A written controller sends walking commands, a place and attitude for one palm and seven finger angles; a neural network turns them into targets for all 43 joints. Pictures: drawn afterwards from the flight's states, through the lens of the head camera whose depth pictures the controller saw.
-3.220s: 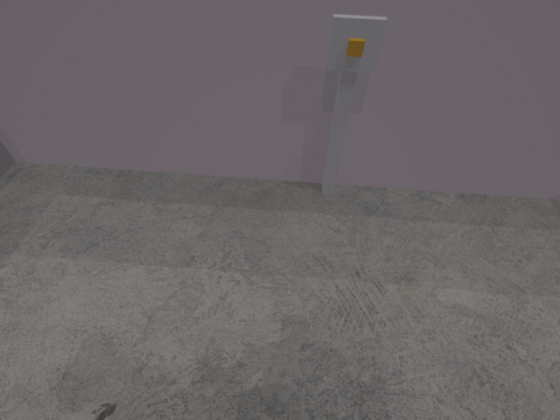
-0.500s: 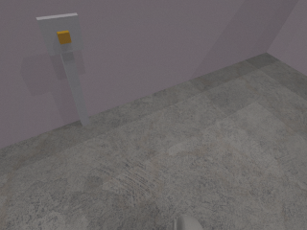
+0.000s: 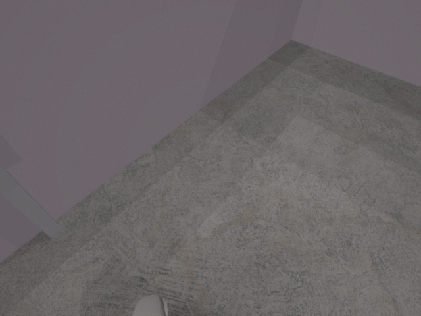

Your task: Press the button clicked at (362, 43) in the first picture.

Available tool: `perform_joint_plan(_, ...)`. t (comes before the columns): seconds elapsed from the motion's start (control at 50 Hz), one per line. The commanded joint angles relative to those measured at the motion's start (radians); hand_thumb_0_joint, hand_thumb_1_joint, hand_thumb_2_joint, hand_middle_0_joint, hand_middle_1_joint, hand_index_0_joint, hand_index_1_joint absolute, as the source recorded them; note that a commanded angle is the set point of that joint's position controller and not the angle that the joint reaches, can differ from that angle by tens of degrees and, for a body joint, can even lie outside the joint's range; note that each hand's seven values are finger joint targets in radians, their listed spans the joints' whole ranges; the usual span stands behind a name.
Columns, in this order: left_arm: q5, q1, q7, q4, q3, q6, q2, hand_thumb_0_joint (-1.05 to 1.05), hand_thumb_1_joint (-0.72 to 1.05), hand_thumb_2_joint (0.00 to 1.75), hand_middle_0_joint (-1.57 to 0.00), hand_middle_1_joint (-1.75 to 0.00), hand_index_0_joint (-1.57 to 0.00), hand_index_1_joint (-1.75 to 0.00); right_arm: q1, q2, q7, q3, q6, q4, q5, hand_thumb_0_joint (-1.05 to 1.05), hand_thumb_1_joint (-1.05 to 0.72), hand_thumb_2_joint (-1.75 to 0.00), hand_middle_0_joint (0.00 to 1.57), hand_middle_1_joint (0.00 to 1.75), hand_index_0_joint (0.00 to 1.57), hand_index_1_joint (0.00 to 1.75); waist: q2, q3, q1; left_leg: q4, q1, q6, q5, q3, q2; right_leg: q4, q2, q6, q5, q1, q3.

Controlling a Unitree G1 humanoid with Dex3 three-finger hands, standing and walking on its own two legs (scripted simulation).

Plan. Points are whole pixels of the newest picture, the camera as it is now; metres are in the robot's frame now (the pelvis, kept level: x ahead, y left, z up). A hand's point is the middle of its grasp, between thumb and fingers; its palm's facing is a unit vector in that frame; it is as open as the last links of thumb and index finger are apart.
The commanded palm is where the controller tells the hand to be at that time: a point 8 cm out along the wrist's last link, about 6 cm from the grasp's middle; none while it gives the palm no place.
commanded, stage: walk to a spot facing it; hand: left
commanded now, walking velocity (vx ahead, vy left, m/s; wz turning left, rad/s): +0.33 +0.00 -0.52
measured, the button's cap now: out of the picture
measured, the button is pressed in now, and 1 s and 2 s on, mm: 0 0 0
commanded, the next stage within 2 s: turn to face it in 0.56 s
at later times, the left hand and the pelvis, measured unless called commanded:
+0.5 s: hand (121, 248) +0.29 +0.22 -0.16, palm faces -0.27 -0.94 -0.19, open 7.4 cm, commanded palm none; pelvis +0.16 +0.06 +0.01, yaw -18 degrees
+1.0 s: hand (163, 220) +0.37 +0.13 -0.16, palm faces -0.32 -0.94 -0.14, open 7.4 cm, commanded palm none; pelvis +0.21 +0.02 +0.00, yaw -18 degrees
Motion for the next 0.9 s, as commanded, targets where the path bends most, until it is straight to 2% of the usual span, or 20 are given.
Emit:
perform_joint_plan(0.0, 0.005, -0.001, -0.003, -0.064, 0.036, -0.031, 0.143, 0.00, 0.90, 0.90, -0.20, -0.30, -0.20, -0.30, 0.063, -0.073, 0.011, -0.019, -0.014, -0.060, -0.006, 0.00, -0.90, -0.90, 0.20, 0.30, 0.20, 0.30, -0.109, -0.005, 0.005, -0.267, 0.126, -0.017, 0.110, 0.033, -0.026, -0.255, -0.226, -0.094, 0.068, -0.183, 0.217)
perform_joint_plan(0.08, 0.006, 0.056, -0.008, -0.067, 0.046, -0.022, 0.164, 0.00, 0.90, 0.90, -0.20, -0.30, -0.20, -0.30, -0.054, -0.096, 0.014, -0.022, -0.039, -0.114, -0.007, 0.00, -0.90, -0.90, 0.20, 0.30, 0.20, 0.30, -0.160, -0.041, 0.061, -0.457, 0.150, -0.007, 0.088, 0.052, -0.088, -0.186, -0.240, -0.084, 0.064, -0.064, 0.304)
perform_joint_plan(0.12, 0.001, 0.064, -0.007, -0.075, 0.050, -0.015, 0.170, 0.00, 0.90, 0.90, -0.20, -0.30, -0.20, -0.30, -0.067, -0.122, 0.008, -0.028, -0.050, -0.120, -0.004, 0.00, -0.90, -0.90, 0.20, 0.30, 0.20, 0.30, -0.141, -0.060, 0.058, -0.575, 0.243, -0.008, 0.096, 0.064, -0.112, -0.125, -0.241, -0.067, 0.099, -0.048, 0.333)
perform_joint_plan(0.14, -0.003, 0.054, -0.006, -0.082, 0.050, -0.010, 0.161, 0.00, 0.90, 0.90, -0.20, -0.30, -0.20, -0.30, -0.016, -0.149, 0.001, -0.033, -0.056, -0.104, -0.005, 0.00, -0.90, -0.90, 0.20, 0.30, 0.20, 0.30, -0.092, -0.095, 0.028, -0.683, 0.378, -0.004, 0.130, 0.062, -0.109, -0.040, -0.211, -0.038, 0.110, -0.082, 0.311)
perform_joint_plan(0.16, -0.008, 0.060, -0.010, -0.091, 0.043, -0.008, 0.120, 0.00, 0.90, 0.90, -0.20, -0.30, -0.20, -0.30, 0.087, -0.216, -0.010, -0.050, -0.063, -0.074, -0.010, 0.00, -0.90, -0.90, 0.20, 0.30, 0.20, 0.30, 0.055, -0.158, -0.019, -0.765, 0.598, 0.025, 0.106, -0.044, -0.015, 0.165, -0.141, 0.009, 0.091, -0.201, 0.249)
perform_joint_plan(0.18, -0.019, 0.081, -0.020, -0.110, 0.030, -0.010, 0.052, 0.00, 0.90, 0.90, -0.20, -0.30, -0.20, -0.30, 0.199, -0.328, -0.013, -0.073, -0.065, -0.052, -0.025, 0.00, -0.90, -0.90, 0.20, 0.30, 0.20, 0.30, 0.347, -0.249, -0.057, -0.825, 0.779, 0.126, 0.174, -0.375, 0.302, 0.489, -0.018, 0.080, -0.305, -0.415, 0.083)
perform_joint_plan(0.2, -0.006, 0.048, -0.017, -0.121, 0.030, -0.013, 0.080, 0.00, 0.90, 0.90, -0.20, -0.30, -0.20, -0.30, 0.211, -0.323, -0.011, -0.060, -0.050, -0.054, -0.018, 0.00, -0.90, -0.90, 0.20, 0.30, 0.20, 0.30, 0.267, -0.211, -0.062, -0.858, 0.701, 0.194, 0.198, -0.429, 0.387, 0.673, -0.070, 0.089, -0.373, -0.454, 0.108)
perform_joint_plan(0.22, 0.001, 0.042, -0.018, -0.111, 0.041, -0.007, 0.100, 0.00, 0.90, 0.90, -0.20, -0.30, -0.20, -0.30, 0.139, -0.258, -0.010, -0.045, -0.047, -0.069, -0.017, 0.00, -0.90, -0.90, 0.20, 0.30, 0.20, 0.30, 0.166, -0.144, -0.029, -0.881, 0.586, 0.187, 0.194, -0.326, 0.338, 0.729, -0.118, 0.101, -0.304, -0.449, 0.121)
perform_joint_plan(0.26, 0.004, 0.012, -0.031, -0.103, 0.045, 0.004, 0.094, 0.00, 0.90, 0.90, -0.20, -0.30, -0.20, -0.30, 0.039, -0.202, -0.016, -0.026, -0.053, -0.087, -0.010, 0.00, -0.90, -0.90, 0.20, 0.30, 0.20, 0.30, 0.143, -0.053, 0.002, -0.872, 0.470, 0.163, 0.379, -0.173, 0.277, 0.764, -0.165, 0.122, -0.217, -0.446, 0.091)
perform_joint_plan(0.3, 0.003, 0.037, -0.037, -0.099, 0.039, 0.026, 0.057, 0.00, 0.90, 0.90, -0.20, -0.30, -0.20, -0.30, 0.019, -0.184, -0.020, -0.021, -0.054, -0.075, -0.012, 0.00, -0.90, -0.90, 0.20, 0.30, 0.20, 0.30, 0.153, -0.051, 0.032, -0.845, 0.442, 0.140, 0.561, -0.007, 0.217, 0.729, -0.173, 0.138, -0.162, -0.393, 0.061)
perform_joint_plan(0.42, 0.002, -0.014, -0.041, -0.128, 0.035, 0.067, 0.012, 0.00, 0.90, 0.90, -0.20, -0.30, -0.20, -0.30, 0.006, -0.189, -0.019, -0.043, -0.035, -0.062, -0.010, 0.00, -0.90, -0.90, 0.20, 0.30, 0.20, 0.30, 0.213, -0.038, 0.033, -0.839, 0.394, 0.135, 0.510, 0.199, 0.175, 0.434, -0.175, 0.151, -0.066, -0.289, -0.021)
perform_joint_plan(0.52, 0.006, -0.040, -0.035, -0.151, 0.035, 0.054, 0.025, 0.00, 0.90, 0.90, -0.20, -0.30, -0.20, -0.30, 0.000, -0.231, -0.013, -0.068, -0.013, -0.058, -0.012, 0.00, -0.90, -0.90, 0.20, 0.30, 0.20, 0.30, 0.212, -0.058, 0.028, -0.718, 0.427, 0.121, 0.477, 0.223, 0.204, 0.194, -0.141, 0.126, -0.029, -0.159, -0.060)
perform_joint_plan(0.56, 0.010, 0.063, -0.026, -0.123, 0.045, 0.039, 0.077, 0.00, 0.90, 0.90, -0.20, -0.30, -0.20, -0.30, 0.008, -0.231, -0.006, -0.070, -0.004, -0.064, -0.007, 0.00, -0.90, -0.90, 0.20, 0.30, 0.20, 0.30, 0.112, -0.119, 0.091, -0.484, 0.361, 0.065, 0.498, 0.267, 0.170, 0.035, -0.107, 0.103, 0.088, 0.061, -0.077)
perform_joint_plan(0.58, 0.017, 0.147, -0.016, -0.101, 0.066, 0.020, 0.178, 0.00, 0.90, 0.90, -0.20, -0.30, -0.20, -0.30, 0.037, -0.190, 0.004, -0.058, 0.000, -0.080, -0.001, 0.00, -0.90, -0.90, 0.20, 0.30, 0.20, 0.30, -0.123, -0.196, 0.133, -0.222, 0.146, 0.011, 0.245, 0.292, 0.097, -0.032, -0.263, 0.044, 0.325, 0.303, 0.129)
perform_joint_plan(0.6, 0.002, 0.224, -0.003, -0.083, 0.088, 0.013, 0.293, 0.00, 0.90, 0.90, -0.20, -0.30, -0.20, -0.30, 0.016, -0.123, 0.003, -0.036, 0.002, -0.126, 0.002, 0.00, -0.90, -0.90, 0.20, 0.30, 0.20, 0.30, -0.352, -0.259, 0.154, 0.072, -0.084, -0.038, -0.310, 0.206, -0.069, -0.069, -0.510, -0.081, 0.795, 0.391, 0.504)
perform_joint_plan(0.62, -0.016, 0.227, 0.012, -0.080, 0.089, 0.022, 0.300, 0.00, 0.90, 0.90, -0.20, -0.30, -0.20, -0.30, -0.007, -0.159, -0.018, -0.039, 0.016, -0.138, 0.009, 0.00, -0.90, -0.90, 0.20, 0.30, 0.20, 0.30, -0.288, -0.295, 0.152, 0.131, -0.070, -0.024, -0.331, 0.029, -0.046, -0.080, -0.530, -0.132, 0.848, 0.365, 0.454)
perform_joint_plan(0.68, -0.007, -0.004, 0.030, -0.129, 0.048, 0.034, 0.165, 0.00, 0.90, 0.90, -0.20, -0.30, -0.20, -0.30, -0.008, -0.149, -0.016, -0.030, 0.034, -0.076, -0.001, 0.00, -0.90, -0.90, 0.20, 0.30, 0.20, 0.30, -0.146, -0.178, 0.067, 0.119, -0.011, -0.012, -0.125, -0.007, -0.018, -0.146, -0.403, -0.074, 0.429, 0.125, 0.297)
perform_joint_plan(0.76, 0.004, -0.079, 0.035, -0.114, 0.011, 0.017, 0.107, 0.00, 0.90, 0.90, -0.20, -0.30, -0.20, -0.30, 0.127, -0.110, -0.011, -0.013, 0.049, 0.006, -0.004, 0.00, -0.90, -0.90, 0.20, 0.30, 0.20, 0.30, -0.095, -0.161, -0.007, -0.064, 0.134, 0.002, -0.027, -0.002, -0.058, -0.178, -0.335, -0.038, 0.338, -0.004, 0.114)
perform_joint_plan(0.8, 0.003, -0.074, 0.032, -0.098, 0.001, 0.015, 0.096, 0.00, 0.90, 0.90, -0.20, -0.30, -0.20, -0.30, 0.125, -0.091, -0.008, -0.006, 0.049, 0.021, -0.001, 0.00, -0.90, -0.90, 0.20, 0.30, 0.20, 0.30, -0.106, -0.139, 0.004, -0.199, 0.177, 0.009, -0.028, 0.015, -0.080, -0.202, -0.326, -0.038, 0.250, -0.016, 0.085)
perform_joint_plan(0.88, 0.003, -0.039, 0.037, -0.072, 0.012, 0.029, 0.116, 0.00, 0.90, 0.90, -0.20, -0.30, -0.20, -0.30, 0.045, -0.092, -0.003, -0.008, 0.046, -0.004, 0.006, 0.00, -0.90, -0.90, 0.20, 0.30, 0.20, 0.30, -0.146, -0.061, 0.050, -0.328, 0.155, 0.011, -0.082, 0.043, -0.087, -0.212, -0.400, -0.067, 0.202, 0.020, 0.096)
